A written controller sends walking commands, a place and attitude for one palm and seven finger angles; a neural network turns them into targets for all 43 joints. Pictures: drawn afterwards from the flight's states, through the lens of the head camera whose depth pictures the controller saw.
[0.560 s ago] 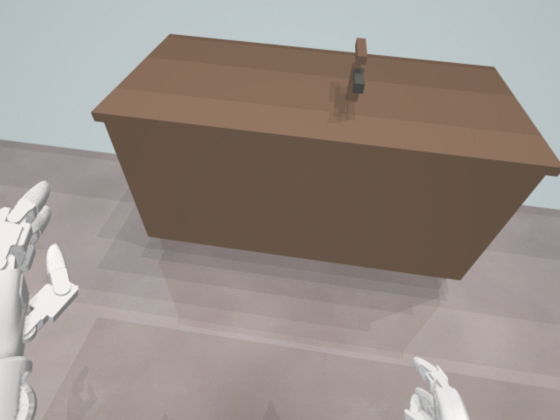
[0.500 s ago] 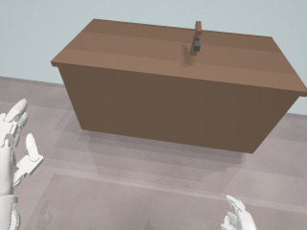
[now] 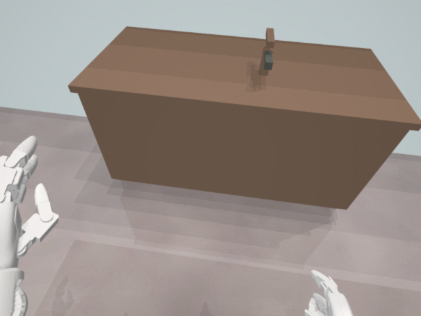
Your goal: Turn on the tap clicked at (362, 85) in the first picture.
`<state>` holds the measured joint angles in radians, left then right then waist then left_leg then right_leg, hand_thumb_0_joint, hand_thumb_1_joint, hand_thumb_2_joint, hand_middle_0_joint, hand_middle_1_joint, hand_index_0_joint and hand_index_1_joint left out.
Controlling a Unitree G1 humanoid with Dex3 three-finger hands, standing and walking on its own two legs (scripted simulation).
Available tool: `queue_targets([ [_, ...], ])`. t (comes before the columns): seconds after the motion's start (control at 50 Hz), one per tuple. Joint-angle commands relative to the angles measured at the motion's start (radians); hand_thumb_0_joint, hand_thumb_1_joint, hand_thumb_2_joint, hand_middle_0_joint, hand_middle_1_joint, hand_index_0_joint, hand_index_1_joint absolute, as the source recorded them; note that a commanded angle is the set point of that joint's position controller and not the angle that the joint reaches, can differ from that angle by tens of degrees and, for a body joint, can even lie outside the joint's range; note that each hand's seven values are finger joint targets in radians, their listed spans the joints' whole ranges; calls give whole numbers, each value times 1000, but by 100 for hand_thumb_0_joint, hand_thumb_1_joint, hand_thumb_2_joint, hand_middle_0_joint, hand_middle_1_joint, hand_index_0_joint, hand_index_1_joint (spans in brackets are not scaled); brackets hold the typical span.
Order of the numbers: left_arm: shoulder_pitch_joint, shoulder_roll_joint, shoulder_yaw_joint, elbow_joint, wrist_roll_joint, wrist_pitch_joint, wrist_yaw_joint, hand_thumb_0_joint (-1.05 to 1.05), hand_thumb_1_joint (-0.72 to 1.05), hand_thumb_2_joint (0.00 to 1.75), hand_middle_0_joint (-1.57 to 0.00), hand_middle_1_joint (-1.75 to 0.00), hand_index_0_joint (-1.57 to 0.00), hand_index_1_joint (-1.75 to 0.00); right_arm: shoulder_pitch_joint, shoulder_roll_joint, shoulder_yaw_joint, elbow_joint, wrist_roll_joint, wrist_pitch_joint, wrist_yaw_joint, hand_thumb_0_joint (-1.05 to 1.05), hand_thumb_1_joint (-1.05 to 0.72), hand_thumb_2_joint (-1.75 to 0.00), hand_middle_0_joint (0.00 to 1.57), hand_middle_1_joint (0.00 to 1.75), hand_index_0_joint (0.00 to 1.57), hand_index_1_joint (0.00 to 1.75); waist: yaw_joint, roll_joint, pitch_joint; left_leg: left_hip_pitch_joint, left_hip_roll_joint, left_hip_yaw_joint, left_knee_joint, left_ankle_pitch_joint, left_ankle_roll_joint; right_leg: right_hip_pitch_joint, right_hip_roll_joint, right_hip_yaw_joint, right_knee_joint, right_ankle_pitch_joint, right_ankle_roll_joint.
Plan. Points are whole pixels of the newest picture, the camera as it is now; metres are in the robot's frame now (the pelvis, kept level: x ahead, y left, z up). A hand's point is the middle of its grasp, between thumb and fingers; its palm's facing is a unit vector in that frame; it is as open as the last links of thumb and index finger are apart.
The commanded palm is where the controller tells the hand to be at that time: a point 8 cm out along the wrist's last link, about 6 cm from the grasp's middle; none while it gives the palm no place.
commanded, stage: walk to a spot facing it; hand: left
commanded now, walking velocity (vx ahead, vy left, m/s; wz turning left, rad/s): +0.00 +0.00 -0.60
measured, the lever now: (268, 64) +0.96 -0.15 +0.03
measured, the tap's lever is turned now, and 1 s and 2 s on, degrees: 0 0 0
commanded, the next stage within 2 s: turn to face it in 1.06 s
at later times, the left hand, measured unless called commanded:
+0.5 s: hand (105, 199) +0.25 +0.18 +0.15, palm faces +0.26 -0.87 -0.41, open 7.4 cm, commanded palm +0.21 +0.23 +0.18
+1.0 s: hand (189, 139) +0.37 +0.07 +0.17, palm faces -0.01 -0.91 -0.42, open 7.4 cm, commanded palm +0.34 +0.13 +0.18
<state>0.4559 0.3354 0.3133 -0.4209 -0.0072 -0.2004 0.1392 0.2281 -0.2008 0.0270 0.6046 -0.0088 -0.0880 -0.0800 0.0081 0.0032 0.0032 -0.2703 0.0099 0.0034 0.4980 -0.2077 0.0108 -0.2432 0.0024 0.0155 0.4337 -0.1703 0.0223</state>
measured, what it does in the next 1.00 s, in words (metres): steps on the spot, turning right: left foot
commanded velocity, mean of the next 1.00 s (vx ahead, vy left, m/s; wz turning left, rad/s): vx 0.19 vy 0.00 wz -0.52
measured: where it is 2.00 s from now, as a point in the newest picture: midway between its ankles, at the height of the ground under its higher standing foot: outside the picture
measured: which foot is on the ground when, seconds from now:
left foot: down 0.00-0.64, up 0.66-0.96, down 0.98-1.00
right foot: down 0.00-1.00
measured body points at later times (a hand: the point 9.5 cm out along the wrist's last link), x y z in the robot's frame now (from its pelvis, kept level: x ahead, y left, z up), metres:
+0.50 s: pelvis -0.01 -0.02 -0.02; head +0.00 -0.02 +0.43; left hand +0.23 +0.23 +0.18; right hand +0.11 -0.28 -0.11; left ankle +0.04 +0.11 -0.74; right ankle +0.02 -0.13 -0.72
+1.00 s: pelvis +0.07 -0.05 -0.01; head +0.08 -0.04 +0.44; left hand +0.36 +0.12 +0.20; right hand +0.08 -0.35 -0.08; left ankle +0.17 +0.04 -0.74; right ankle +0.01 -0.14 -0.74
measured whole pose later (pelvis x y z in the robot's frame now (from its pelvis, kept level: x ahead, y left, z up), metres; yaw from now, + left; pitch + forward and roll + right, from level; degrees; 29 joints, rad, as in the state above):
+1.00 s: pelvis +0.07 -0.05 -0.01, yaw -27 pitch +0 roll +0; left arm 0.49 0.40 0.39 -0.50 -0.02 -0.27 0.15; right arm 0.26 -0.25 -0.02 0.59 -0.01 -0.06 -0.07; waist -0.01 -0.03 -0.01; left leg -0.34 0.08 0.12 0.56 -0.23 0.00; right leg -0.27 0.06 0.08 0.62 -0.34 -0.03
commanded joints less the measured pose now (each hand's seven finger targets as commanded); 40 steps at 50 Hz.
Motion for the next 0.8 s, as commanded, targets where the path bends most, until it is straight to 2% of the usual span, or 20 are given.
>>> queue_targets([
  [0.0,-98,151,108,-209,-9,-68,22,0,90,90,-20,-30,-20,-30,-104,-119,-56,-170,8,-48,-5,0,-90,-90,20,30,20,30,0,55,-73,-60,92,-40,-144,-98,-1,36,-5,61,-19,-1,-22],
  [0.12,-137,150,113,-240,-10,-60,25,0,90,90,-20,-30,-20,-30,-113,-125,-70,-190,13,-42,1,0,-90,-90,20,30,20,30,12,90,-98,-56,154,-27,-95,-125,8,-46,0,103,102,4,-27],
  [0.24,-110,173,141,-290,-19,-55,26,0,90,90,-20,-30,-20,-30,-107,-108,-71,-209,13,-14,13,0,-90,-90,20,30,20,30,9,-9,-109,-26,126,23,58,-179,-4,-176,-57,236,94,-9,-63],
  [0.3,-80,185,161,-276,-26,-59,27,0,90,90,-20,-30,-20,-30,-97,-100,-72,-202,5,0,21,0,-90,-90,20,30,20,30,1,-78,-110,-8,80,52,138,-295,-14,-244,-101,358,9,-181,-104],
  [0.34,-68,181,165,-276,-31,-63,27,0,90,90,-20,-30,-20,-30,-99,-97,-68,-196,-4,1,23,0,-90,-90,20,30,20,30,-3,-94,-97,7,79,47,131,-342,-6,-283,-100,394,-7,-314,-125],
  [0.38,-83,175,169,-283,-33,-77,26,0,90,90,-20,-30,-20,-30,-92,-108,-67,-191,-6,-6,17,0,-90,-90,20,30,20,30,-9,-10,-90,88,134,-13,30,-357,27,-363,-35,319,95,-322,-105],
  [0.4,-80,174,173,-281,-34,-86,25,0,90,90,-20,-30,-20,-30,-98,-117,-69,-190,-7,-10,8,0,-90,-90,20,30,20,30,-7,93,-90,149,212,-98,-45,-388,60,-431,26,227,206,-297,-72],
  [0.42,-82,169,175,-275,-36,-90,24,0,90,90,-20,-30,-20,-30,-109,-119,-70,-190,1,-15,-3,0,-90,-90,20,30,20,30,-5,209,-106,140,340,-221,-146,-414,107,-424,74,111,397,-293,-37],
  [0.44,-83,172,171,-263,-23,-93,22,0,90,90,-20,-30,-20,-30,-92,-112,-70,-181,3,-22,-4,0,-90,-90,20,30,20,30,-10,247,-102,84,448,-274,-226,-419,164,-396,35,21,596,-344,-9],
  [0.46,-91,166,163,-245,-15,-103,16,0,90,90,-20,-30,-20,-30,-79,-116,-80,-175,5,-28,2,0,-90,-90,20,30,20,30,-10,220,-74,33,472,-242,-235,-415,181,-368,-14,10,642,-338,-4],
  [0.5,-133,142,123,-229,-10,-113,8,0,90,90,-20,-30,-20,-30,-78,-124,-74,-166,1,-37,12,0,-90,-90,20,30,20,30,-8,183,-18,-22,440,-92,-178,-286,143,-294,-52,-39,546,-340,0],
  [0.52,-164,133,104,-226,-5,-110,6,0,90,90,-20,-30,-20,-30,-89,-121,-68,-169,7,-45,14,0,-90,-90,20,30,20,30,-4,190,-11,-23,412,-3,-141,-246,111,-248,-47,-85,477,-329,3],
  [0.56,-174,142,99,-176,2,-105,8,0,90,90,-20,-30,-20,-30,-69,-132,-68,-159,1,-56,24,0,-90,-90,20,30,20,30,6,178,-7,-70,362,95,-17,-189,60,-86,-8,-163,291,-290,-5],
  [0.58,-184,146,94,-163,6,-98,8,0,90,90,-20,-30,-20,-30,-64,-133,-71,-160,2,-57,27,0,-90,-90,20,30,20,30,20,95,-17,-144,310,142,148,-191,34,33,11,-146,181,-225,-26],
  [0.6,-193,167,110,-154,10,-92,12,0,90,90,-20,-30,-20,-30,-58,-120,-75,-167,13,-57,32,0,-90,-90,20,30,20,30,25,-130,-34,-252,190,196,454,-210,-5,108,-85,115,25,-191,-111],
  [0.62,-137,217,164,-115,2,-81,27,0,90,90,-20,-30,-20,-30,-109,-106,-77,-196,16,-62,33,0,-90,-90,20,30,20,30,41,-410,-43,-507,46,156,753,-426,-51,182,-310,616,-107,-31,-240],
  [0.64,-165,214,171,-164,-13,-84,40,0,90,90,-20,-30,-20,-30,-131,-116,-75,-188,2,-66,38,0,-90,-90,20,30,20,30,23,-252,-46,-522,98,-1,803,-372,-63,134,-364,689,-163,-158,-275],
  [0.66,-111,240,184,-192,-11,-100,34,0,90,90,-20,-30,-20,-30,-79,-113,-73,-165,2,-51,42,0,-90,-90,20,30,20,30,6,-174,-43,-525,100,-40,845,-312,-68,134,-338,704,-156,-217,-294],
  [0.72,-54,260,225,-300,-15,-138,22,0,90,90,-20,-30,-20,-30,-95,-101,-63,-137,5,-3,49,0,-90,-90,20,30,20,30,-9,-71,-109,-481,124,-29,782,-179,-81,170,-249,373,-94,60,-251],
  [0.78,-12,248,232,-301,-18,-142,25,0,90,90,-20,-30,-20,-30,-101,-93,-64,-143,1,2,40,0,-90,-90,20,30,20,30,-11,-73,-129,-350,126,11,530,-166,-65,101,-232,290,-90,148,-250],
])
